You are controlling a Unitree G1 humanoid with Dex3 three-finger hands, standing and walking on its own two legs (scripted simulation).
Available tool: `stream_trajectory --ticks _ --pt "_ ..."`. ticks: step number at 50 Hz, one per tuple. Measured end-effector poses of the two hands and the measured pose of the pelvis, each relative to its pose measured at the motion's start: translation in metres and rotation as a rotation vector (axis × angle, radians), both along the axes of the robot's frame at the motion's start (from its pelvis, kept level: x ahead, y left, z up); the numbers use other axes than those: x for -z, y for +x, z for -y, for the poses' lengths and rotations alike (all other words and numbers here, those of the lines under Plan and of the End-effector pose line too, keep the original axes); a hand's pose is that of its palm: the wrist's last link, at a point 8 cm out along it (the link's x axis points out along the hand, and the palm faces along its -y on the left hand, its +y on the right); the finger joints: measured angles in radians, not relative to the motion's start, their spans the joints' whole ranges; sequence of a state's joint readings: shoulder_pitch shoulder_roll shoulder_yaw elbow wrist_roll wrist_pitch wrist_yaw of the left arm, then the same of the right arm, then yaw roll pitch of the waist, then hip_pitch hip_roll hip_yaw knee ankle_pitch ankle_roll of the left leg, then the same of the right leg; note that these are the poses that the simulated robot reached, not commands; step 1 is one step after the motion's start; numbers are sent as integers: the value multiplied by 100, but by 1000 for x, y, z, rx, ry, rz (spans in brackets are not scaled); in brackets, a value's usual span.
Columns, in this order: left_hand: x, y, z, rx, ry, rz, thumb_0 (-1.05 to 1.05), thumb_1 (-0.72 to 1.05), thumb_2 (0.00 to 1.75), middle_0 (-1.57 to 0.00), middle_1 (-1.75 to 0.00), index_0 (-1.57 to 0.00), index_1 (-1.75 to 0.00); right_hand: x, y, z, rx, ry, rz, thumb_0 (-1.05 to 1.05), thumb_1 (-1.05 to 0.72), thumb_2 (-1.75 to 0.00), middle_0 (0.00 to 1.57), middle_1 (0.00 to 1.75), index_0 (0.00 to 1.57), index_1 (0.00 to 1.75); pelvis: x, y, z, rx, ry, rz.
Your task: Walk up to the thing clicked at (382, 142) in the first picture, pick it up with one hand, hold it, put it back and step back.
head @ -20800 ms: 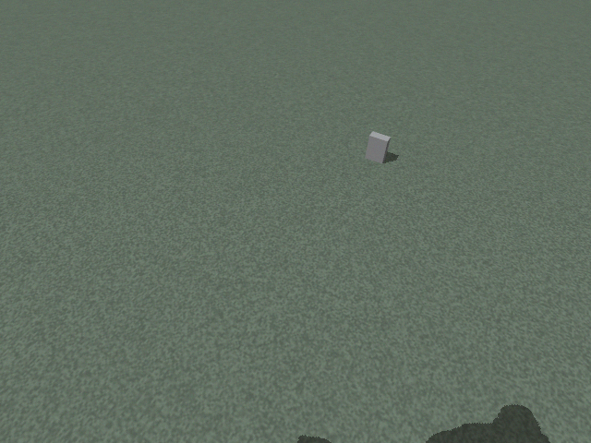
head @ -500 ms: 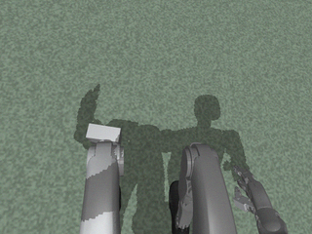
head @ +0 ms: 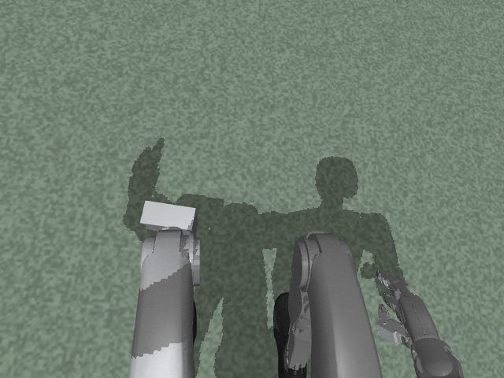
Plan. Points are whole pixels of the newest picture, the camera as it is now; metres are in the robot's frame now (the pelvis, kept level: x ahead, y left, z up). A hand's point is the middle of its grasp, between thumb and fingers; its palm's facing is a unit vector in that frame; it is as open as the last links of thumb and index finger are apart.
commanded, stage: go down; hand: left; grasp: from the side
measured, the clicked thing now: (172, 222) +0.38 +0.17 -0.29
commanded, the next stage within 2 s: approach in 0.28 s
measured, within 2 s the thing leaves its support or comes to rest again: neither
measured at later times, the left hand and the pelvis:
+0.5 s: hand out of the picture +0.32 +0.37 +0.01, palm faces -0.05 -0.99 -0.12, open 17.2 cm; pelvis +0.00 +0.00 +0.00, yaw +0 degrees
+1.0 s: hand (102, 220) +0.35 +0.29 -0.18, palm faces -0.06 -1.00 +0.05, open 17.5 cm; pelvis +0.00 +0.00 -0.07, yaw -5 degrees
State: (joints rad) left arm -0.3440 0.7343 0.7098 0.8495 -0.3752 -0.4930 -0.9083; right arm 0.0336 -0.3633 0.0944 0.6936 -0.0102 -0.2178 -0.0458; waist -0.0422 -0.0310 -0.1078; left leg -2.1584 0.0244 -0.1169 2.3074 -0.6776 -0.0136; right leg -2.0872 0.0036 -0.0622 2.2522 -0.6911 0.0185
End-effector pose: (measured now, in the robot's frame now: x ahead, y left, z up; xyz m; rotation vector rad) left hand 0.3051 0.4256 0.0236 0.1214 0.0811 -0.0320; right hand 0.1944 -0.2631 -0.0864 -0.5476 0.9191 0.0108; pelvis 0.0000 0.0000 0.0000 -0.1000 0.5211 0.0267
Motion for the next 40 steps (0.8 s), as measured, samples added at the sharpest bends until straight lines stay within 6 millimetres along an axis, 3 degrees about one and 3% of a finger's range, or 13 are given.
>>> stream_trajectory --ticks 12,18,27,32,40 --pt "4 3 10 36 11 -5 -2 -53 10 -7 -24 -11 -18 1 -2 1 -1 -4 -22 1 -86 -88 21 30 21 30 -2 1 0 -3 2 -3" --pt "-2 7 1 -1 13 7 -2 -54 11 -7 -25 -12 -19 -1 0 1 0 -4 -10 1 -86 -88 21 30 21 30 -2 1 2 -2 3 -4" --pt "14 -3 4 -4 -23 -34 -2 -57 7 -6 -20 -10 -14 4 -1 3 -8 0 -29 1 -85 -88 21 30 21 30 0 1 1 0 2 -9" --pt "45 -5 9 -64 -101 -15 -2 -59 5 -5 -17 -9 -12 10 -1 4 -34 -14 -36 1 -85 -88 21 30 21 30 10 1 2 4 3 4" --pt "133 10 52 -17 -180 -71 -2 -61 3 -5 -16 -9 -11 25 -2 6 -103 -75 -65 1 -86 -88 21 30 21 30 38 -1 3 23 -13 53"
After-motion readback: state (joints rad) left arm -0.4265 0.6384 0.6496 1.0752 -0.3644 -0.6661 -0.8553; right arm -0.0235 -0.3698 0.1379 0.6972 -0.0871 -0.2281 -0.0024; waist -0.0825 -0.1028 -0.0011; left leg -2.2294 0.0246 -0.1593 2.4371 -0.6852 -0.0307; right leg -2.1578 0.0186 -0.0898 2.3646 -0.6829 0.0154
